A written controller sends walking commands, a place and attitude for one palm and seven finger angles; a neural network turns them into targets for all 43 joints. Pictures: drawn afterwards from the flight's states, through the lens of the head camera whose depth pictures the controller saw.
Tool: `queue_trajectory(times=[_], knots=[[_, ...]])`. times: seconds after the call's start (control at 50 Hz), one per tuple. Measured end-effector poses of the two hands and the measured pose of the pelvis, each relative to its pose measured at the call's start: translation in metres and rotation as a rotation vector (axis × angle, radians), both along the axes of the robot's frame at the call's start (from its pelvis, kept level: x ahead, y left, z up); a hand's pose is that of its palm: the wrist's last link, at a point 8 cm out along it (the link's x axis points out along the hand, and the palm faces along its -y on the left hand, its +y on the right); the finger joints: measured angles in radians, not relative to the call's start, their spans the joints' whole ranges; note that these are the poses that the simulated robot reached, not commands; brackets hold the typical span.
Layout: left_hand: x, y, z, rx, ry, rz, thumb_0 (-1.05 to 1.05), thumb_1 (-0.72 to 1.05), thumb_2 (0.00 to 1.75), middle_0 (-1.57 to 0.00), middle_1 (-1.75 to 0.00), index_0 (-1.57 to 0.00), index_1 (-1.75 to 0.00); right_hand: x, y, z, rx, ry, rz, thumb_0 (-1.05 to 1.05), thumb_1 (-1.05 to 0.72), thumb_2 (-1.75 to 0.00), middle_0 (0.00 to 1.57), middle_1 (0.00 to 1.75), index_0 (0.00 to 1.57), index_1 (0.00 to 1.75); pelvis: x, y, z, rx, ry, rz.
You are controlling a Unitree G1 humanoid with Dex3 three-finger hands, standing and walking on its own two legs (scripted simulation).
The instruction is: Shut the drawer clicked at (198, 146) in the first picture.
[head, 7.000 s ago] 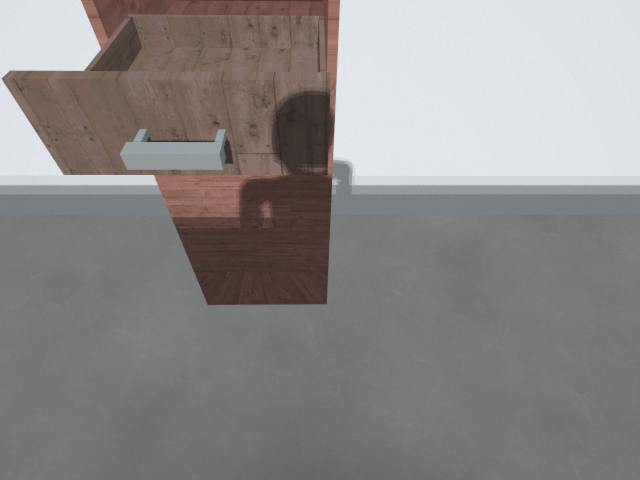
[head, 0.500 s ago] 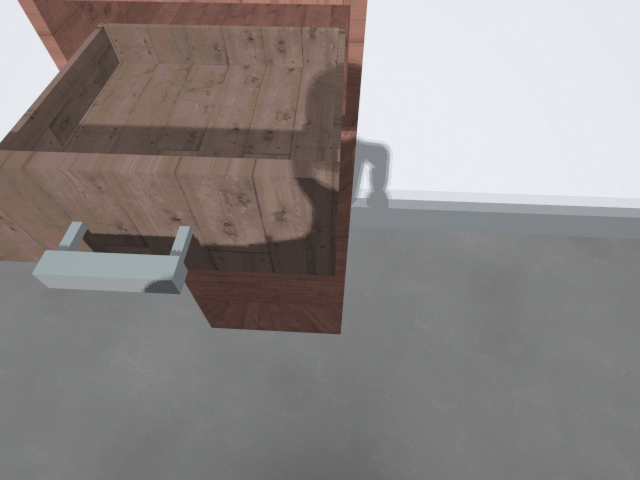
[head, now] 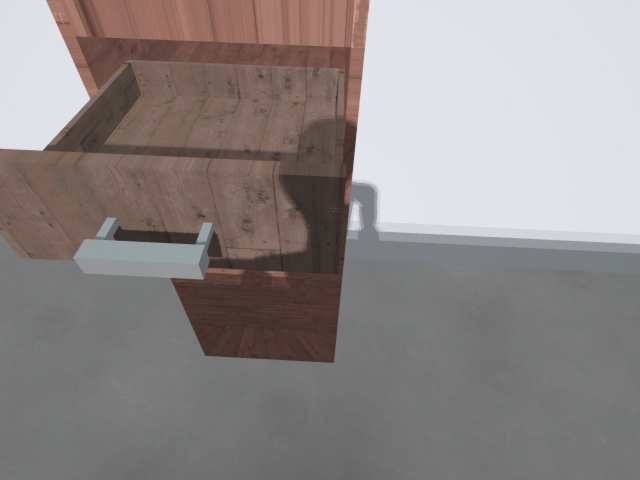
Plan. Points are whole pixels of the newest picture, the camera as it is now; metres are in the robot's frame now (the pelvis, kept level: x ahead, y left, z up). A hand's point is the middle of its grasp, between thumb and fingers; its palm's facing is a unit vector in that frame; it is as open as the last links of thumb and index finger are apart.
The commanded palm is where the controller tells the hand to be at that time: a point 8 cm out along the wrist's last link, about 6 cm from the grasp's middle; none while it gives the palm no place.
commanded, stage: come to a stop and stand still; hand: left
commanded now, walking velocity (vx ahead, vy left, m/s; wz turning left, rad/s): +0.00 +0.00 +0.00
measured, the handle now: (151, 243) +0.31 +0.20 +0.18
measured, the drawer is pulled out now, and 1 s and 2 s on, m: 0.29 0.29 0.29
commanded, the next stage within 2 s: look again from close up in 0.26 s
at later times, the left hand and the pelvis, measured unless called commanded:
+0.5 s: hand out of the picture +0.00 +0.18 -0.16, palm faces +0.01 -0.98 -0.21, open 7.4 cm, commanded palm none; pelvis +0.00 +0.01 +0.01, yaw +0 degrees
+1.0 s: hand out of the picture +0.06 +0.17 -0.15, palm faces +0.13 -0.97 -0.22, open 7.3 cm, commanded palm +0.11 +0.21 -0.05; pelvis +0.02 -0.01 +0.00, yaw +0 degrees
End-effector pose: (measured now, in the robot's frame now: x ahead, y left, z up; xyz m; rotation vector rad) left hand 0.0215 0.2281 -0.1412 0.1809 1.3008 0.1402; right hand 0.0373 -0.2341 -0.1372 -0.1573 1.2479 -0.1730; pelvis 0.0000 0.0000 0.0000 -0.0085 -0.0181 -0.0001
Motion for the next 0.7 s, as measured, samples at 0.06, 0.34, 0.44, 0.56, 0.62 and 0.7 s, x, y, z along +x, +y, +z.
queue_trajectory(times=[0.06, 0.34, 0.44, 0.56, 0.62, 0.7], knots=[[-0.007, 0.010, 0.003, 0.011, 0.009, 0.000, 0.01, 0.92, 0.90, -0.20, -0.30, -0.20, -0.30, -0.008, 0.011, -0.003, 0.018, 0.000, 0.012, 0.00, -0.91, -0.90, 0.20, 0.29, 0.20, 0.30, -0.002, 0.007, 0.000, 0.004, -0.006, 0.000], [-0.031, 0.024, 0.015, 0.042, 0.088, 0.025, 0.01, 0.91, 0.90, -0.19, -0.30, -0.20, -0.30, -0.046, 0.033, -0.013, 0.078, 0.138, 0.022, 0.00, -0.91, -0.90, 0.20, 0.30, 0.20, 0.30, -0.002, 0.016, 0.005, 0.025, 0.011, -0.004], [-0.031, 0.011, 0.011, 0.017, 0.108, 0.029, 0.01, 0.91, 0.90, -0.19, -0.30, -0.20, -0.30, -0.047, 0.033, -0.012, 0.078, 0.161, 0.014, 0.00, -0.91, -0.90, 0.20, 0.30, 0.20, 0.30, 0.002, 0.012, 0.005, 0.025, 0.011, -0.005], [-0.022, -0.006, 0.006, -0.016, 0.105, 0.027, 0.01, 0.91, 0.90, -0.20, -0.30, -0.20, -0.30, -0.040, 0.028, -0.010, 0.067, 0.162, 0.009, 0.00, -0.91, -0.90, 0.20, 0.30, 0.20, 0.30, 0.007, 0.007, 0.006, 0.024, 0.010, -0.007], [-0.020, -0.010, 0.004, -0.019, 0.109, 0.027, 0.01, 0.93, 0.90, -0.20, -0.30, -0.20, -0.30, -0.034, 0.024, -0.009, 0.060, 0.158, 0.006, 0.00, -0.91, -0.90, 0.20, 0.30, 0.20, 0.30, 0.010, 0.003, 0.006, 0.024, 0.010, -0.007], [-0.016, -0.013, 0.004, -0.020, 0.106, 0.030, 0.02, 0.93, 0.90, -0.20, -0.30, -0.20, -0.30, -0.028, 0.018, -0.008, 0.051, 0.156, 0.006, 0.00, -0.91, -0.90, 0.20, 0.30, 0.20, 0.30, 0.014, -0.001, 0.006, 0.023, 0.011, -0.006]])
